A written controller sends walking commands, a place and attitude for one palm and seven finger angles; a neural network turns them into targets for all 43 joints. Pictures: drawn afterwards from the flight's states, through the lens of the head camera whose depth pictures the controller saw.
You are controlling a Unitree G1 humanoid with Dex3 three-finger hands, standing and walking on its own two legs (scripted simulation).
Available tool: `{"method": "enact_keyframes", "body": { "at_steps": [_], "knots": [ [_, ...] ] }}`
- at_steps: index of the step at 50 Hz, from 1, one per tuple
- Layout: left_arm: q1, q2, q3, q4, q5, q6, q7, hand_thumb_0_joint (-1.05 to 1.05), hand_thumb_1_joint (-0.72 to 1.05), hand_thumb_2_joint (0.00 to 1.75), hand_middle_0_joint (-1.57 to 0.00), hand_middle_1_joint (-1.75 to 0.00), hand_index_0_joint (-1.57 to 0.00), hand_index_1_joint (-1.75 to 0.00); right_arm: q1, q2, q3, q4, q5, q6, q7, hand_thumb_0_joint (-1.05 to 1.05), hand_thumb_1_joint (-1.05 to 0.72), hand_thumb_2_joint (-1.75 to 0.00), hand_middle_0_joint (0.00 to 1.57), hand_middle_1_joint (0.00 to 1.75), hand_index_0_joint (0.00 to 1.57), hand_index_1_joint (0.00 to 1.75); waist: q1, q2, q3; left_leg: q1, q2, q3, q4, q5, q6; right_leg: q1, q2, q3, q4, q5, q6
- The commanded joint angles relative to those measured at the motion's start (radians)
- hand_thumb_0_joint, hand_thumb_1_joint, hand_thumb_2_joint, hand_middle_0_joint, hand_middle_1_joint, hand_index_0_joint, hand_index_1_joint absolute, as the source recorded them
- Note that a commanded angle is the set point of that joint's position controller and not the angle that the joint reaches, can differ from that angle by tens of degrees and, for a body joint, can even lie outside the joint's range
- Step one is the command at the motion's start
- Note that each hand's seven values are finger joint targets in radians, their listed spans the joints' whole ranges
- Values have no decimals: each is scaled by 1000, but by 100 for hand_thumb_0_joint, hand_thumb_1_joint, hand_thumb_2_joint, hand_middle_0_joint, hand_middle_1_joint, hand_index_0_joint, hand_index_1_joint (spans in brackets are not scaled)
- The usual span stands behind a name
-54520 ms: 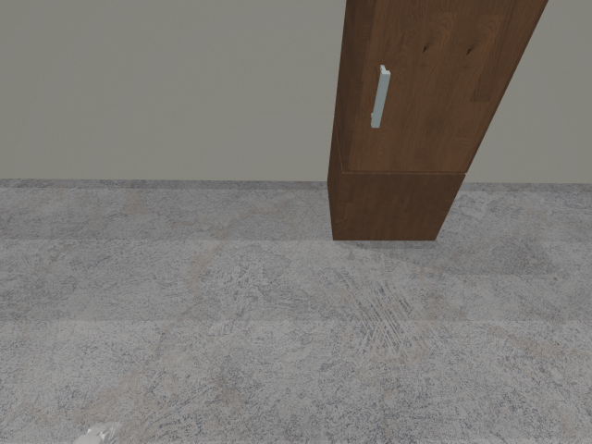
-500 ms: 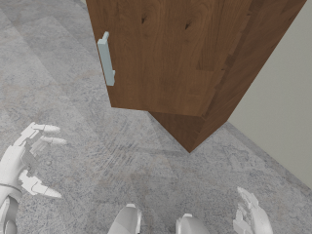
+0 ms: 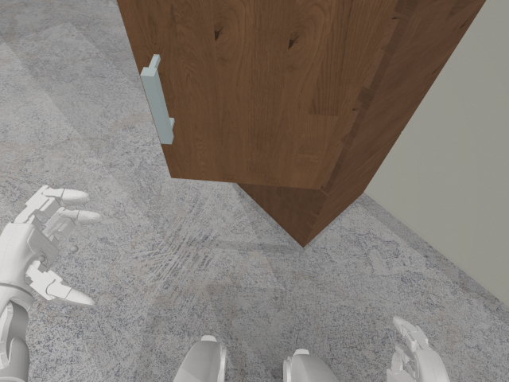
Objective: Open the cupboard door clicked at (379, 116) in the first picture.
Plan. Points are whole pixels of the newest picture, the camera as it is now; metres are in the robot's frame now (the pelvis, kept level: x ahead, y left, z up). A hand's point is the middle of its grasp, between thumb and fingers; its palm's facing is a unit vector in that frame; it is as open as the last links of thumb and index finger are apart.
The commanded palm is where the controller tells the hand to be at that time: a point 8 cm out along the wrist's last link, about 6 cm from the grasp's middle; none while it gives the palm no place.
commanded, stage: raise the hand with hooked fingers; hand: left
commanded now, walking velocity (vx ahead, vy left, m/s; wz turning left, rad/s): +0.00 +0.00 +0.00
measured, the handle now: (161, 102) +0.59 +0.22 +0.05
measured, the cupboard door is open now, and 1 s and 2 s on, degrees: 44 44 44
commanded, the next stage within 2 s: move the hooked fingers beside the handle in 0.22 s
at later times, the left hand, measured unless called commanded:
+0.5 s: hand (73, 236) +0.30 +0.28 +0.05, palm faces +0.01 -1.00 -0.03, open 14.0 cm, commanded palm +0.29 +0.32 +0.05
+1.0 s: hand (100, 184) +0.40 +0.27 +0.05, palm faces -0.02 -1.00 -0.02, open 14.0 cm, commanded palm +0.38 +0.32 +0.05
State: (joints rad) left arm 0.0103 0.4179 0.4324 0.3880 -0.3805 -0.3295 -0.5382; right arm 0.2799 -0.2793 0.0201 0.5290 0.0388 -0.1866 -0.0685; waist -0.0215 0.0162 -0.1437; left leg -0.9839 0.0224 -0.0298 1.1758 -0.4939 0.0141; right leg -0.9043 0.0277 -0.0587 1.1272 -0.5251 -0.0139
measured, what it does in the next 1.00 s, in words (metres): stands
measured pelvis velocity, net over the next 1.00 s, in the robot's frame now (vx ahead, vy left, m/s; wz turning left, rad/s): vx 0.00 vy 0.00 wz -0.02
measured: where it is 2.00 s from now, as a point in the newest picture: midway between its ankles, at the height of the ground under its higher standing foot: outside the picture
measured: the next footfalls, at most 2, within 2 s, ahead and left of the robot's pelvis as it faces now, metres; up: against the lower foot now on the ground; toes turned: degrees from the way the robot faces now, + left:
none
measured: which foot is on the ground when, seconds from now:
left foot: down 0.00-1.00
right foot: down 0.00-1.00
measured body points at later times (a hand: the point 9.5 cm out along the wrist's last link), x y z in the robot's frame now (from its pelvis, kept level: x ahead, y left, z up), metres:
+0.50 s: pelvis +0.00 +0.00 +0.00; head +0.08 +0.02 +0.44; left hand +0.30 +0.33 +0.06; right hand +0.16 -0.25 -0.08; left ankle +0.04 +0.11 -0.65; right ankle +0.01 -0.12 -0.65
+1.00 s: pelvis +0.00 +0.00 -0.01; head +0.11 +0.02 +0.43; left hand +0.39 +0.33 +0.05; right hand +0.09 -0.27 -0.11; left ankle +0.04 +0.11 -0.65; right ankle +0.01 -0.12 -0.65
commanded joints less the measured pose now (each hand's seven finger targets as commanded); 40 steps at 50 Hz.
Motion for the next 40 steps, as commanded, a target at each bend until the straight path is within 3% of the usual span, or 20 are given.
{"method": "enact_keyframes", "body": {
  "at_steps": [1, 5, 11, 16, 19, 21, 23, 24, 25, 26, 29, 31, 38, 40],
  "knots": [
    [-141, 250, 101, -218, -22, -74, 3, 0, -50, 30, -30, -120, -30, -120, 4, -149, -67, -135, 2, -42, -10, 0, -90, -90, 20, 30, 20, 30, 17, 84, -317, 289, -13, -14, -162, 286, 13, 119, 12, 26, -152, 241, -14],
    [-141, 256, 109, -227, -28, -82, 1, 0, -50, 30, -30, -120, -30, -120, 2, -147, -66, -130, 2, -40, -12, 0, -90, -90, 20, 30, 20, 30, 20, 93, -333, 294, -13, -13, -155, 309, 13, 129, 12, 29, -147, 265, -15],
    [-133, 237, 94, -174, -26, -57, -6, 0, -50, 30, -30, -120, -30, -120, -3, -148, -62, -132, 4, -29, -12, 0, -90, -90, 20, 30, 20, 30, 15, 83, -290, 266, -15, -12, -160, 267, 12, 117, 11, 25, -156, 236, -14],
    [-143, 242, 91, -206, -24, -61, -8, 0, -50, 30, -30, -120, -30, -120, -4, -146, -64, -140, 5, -26, -12, 0, -90, -90, 20, 30, 20, 30, 16, 94, -318, 305, -13, -17, -167, 291, 11, 113, 13, 20, -155, 248, -14],
    [-281, 263, 97, -162, -21, -76, 2, 0, -50, 30, -30, -120, -30, -120, 1, -152, -60, -115, 3, -25, -22, 0, -90, -90, 20, 30, 20, 30, -12, 59, -269, 259, -8, -25, -149, 232, 13, 70, 18, 22, -151, 193, -17],
    [-341, 249, 78, -112, -12, -78, 1, 0, -50, 30, -30, -120, -30, -120, -2, -154, -56, -104, 3, -22, -27, 0, -90, -90, 20, 30, 20, 30, -20, 70, -252, 245, -10, -23, -150, 189, 12, 52, 13, 28, -156, 156, -15],
    [-386, 234, 46, -86, 2, -77, -3, 0, -50, 30, -30, -120, -30, -120, -3, -155, -54, -103, 5, -23, -29, 0, -90, -90, 20, 30, 20, 30, -17, 112, -261, 261, -11, -28, -163, 155, 10, 31, 9, 25, -157, 119, -19],
    [-425, 246, 43, -88, 7, -77, -5, 0, -50, 30, -30, -120, -30, -120, 5, -159, -56, -98, 4, -24, -33, 0, -90, -90, 20, 30, 20, 30, -27, 96, -276, 272, -8, -31, -156, 167, 13, 29, 12, 26, -154, 128, -21],
    [-431, 260, 49, -73, 14, -71, -9, 0, -50, 30, -30, -120, -30, -120, 5, -160, -55, -95, 3, -20, -34, 0, -90, -90, 20, 30, 20, 30, -15, 119, -305, 285, -8, -28, -160, 176, 11, 39, 8, 31, -155, 136, -21],
    [-430, 278, 59, -49, 21, -64, -10, 0, -50, 30, -30, -120, -30, -120, 11, -162, -57, -93, 4, -16, -34, 0, -90, -90, 20, 30, 20, 30, -16, 93, -309, 283, -6, -29, -162, 180, 13, 47, 8, 31, -158, 140, -19],
    [-518, 299, 54, -36, 37, -56, -4, 0, -50, 30, -30, -120, -30, -120, 14, -163, -52, -88, 2, -8, -34, 0, -90, -90, 20, 30, 20, 30, -13, 123, -337, 285, -5, -30, -157, 191, 13, 45, 8, 31, -147, 144, -23],
    [-509, 333, 98, 3, 42, -54, 9, 0, -50, 30, -30, -120, -30, -120, 18, -161, -54, -85, 1, 3, -31, 0, -90, -90, 20, 30, 20, 30, 1, 115, -354, 289, -4, -28, -161, 207, 10, 65, 7, 32, -149, 157, -21],
    [-590, 354, 111, 150, 68, -57, 38, 0, -50, 30, -30, -120, -30, -120, 50, -164, -53, -70, -1, 39, -19, 0, -90, -90, 20, 30, 20, 30, -15, 69, -329, 222, -3, -10, -149, 198, 16, 73, 10, 39, -148, 169, -14],
    [-637, 377, 117, 180, 78, -67, 29, 0, -50, 30, -30, -120, -30, -120, 63, -169, -55, -62, -2, 47, -20, 0, -90, -90, 20, 30, 20, 30, -23, 63, -353, 217, -1, -6, -136, 223, 18, 82, 11, 45, -141, 200, -13]
  ]
}}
